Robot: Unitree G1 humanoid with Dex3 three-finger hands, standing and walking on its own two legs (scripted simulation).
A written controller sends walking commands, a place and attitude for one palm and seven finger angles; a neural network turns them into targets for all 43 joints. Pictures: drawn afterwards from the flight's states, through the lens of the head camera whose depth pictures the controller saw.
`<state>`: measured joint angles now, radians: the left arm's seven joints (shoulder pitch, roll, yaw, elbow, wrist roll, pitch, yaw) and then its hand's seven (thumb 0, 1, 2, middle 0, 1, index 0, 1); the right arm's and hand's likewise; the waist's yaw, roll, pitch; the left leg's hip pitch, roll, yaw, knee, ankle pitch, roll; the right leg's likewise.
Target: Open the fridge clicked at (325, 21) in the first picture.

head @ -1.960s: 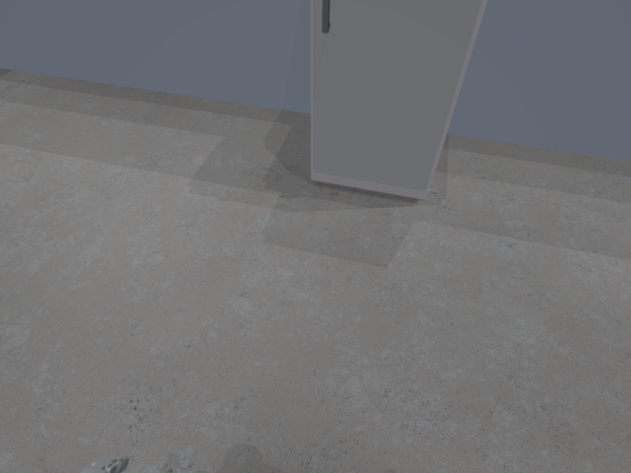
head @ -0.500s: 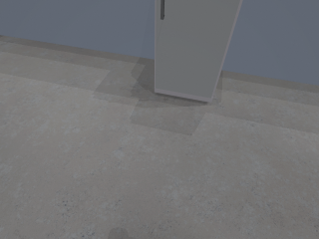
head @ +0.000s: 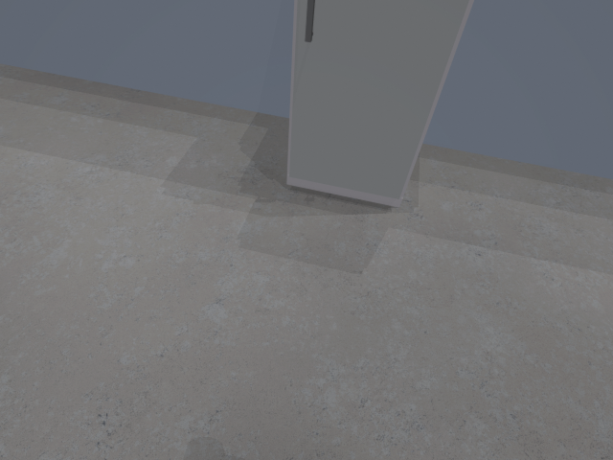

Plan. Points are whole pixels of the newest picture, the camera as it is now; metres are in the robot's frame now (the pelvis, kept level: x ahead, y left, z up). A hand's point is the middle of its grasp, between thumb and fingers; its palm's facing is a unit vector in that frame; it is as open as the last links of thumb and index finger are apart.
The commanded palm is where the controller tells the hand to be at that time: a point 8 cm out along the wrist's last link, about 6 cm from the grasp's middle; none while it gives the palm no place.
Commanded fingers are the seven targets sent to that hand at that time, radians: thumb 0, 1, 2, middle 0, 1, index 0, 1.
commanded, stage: walk to a spot facing it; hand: left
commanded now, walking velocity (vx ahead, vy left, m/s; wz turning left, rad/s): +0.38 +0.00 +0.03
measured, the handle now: out of the picture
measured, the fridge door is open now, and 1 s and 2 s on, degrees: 0 0 0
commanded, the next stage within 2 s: turn to face it in 1.12 s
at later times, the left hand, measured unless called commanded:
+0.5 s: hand (212, 399) +0.25 +0.15 -0.17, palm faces +0.08 -0.98 -0.19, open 7.2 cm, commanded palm none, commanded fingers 0.00 0.90 0.90 -0.20 -0.30 -0.20 -0.30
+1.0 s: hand (206, 301) +0.42 +0.20 -0.17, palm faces +0.08 -0.99 -0.15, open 7.3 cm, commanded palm none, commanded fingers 0.00 0.90 0.90 -0.20 -0.30 -0.20 -0.30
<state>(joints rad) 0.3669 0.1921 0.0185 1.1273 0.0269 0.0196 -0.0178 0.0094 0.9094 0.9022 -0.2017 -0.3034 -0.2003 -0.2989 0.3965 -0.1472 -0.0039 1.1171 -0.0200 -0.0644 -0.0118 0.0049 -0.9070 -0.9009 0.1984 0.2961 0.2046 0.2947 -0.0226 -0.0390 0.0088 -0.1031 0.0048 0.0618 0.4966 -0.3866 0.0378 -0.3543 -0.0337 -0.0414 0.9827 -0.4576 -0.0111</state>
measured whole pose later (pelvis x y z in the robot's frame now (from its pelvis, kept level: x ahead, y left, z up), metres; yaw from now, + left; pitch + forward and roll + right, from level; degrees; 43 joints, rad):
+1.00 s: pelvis +0.40 +0.02 +0.01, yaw +3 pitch +0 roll +0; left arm 0.23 0.18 0.07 1.06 0.03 0.01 -0.03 0.01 0.93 0.90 -0.20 -0.30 -0.20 -0.30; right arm 0.41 -0.12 -0.04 1.13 -0.02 -0.07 -0.02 0.00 -0.92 -0.90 0.20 0.30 0.20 0.29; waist -0.01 -0.04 0.05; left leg -0.01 0.02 0.22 0.29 -0.27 0.03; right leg -0.59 -0.14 -0.09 0.88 -0.16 0.03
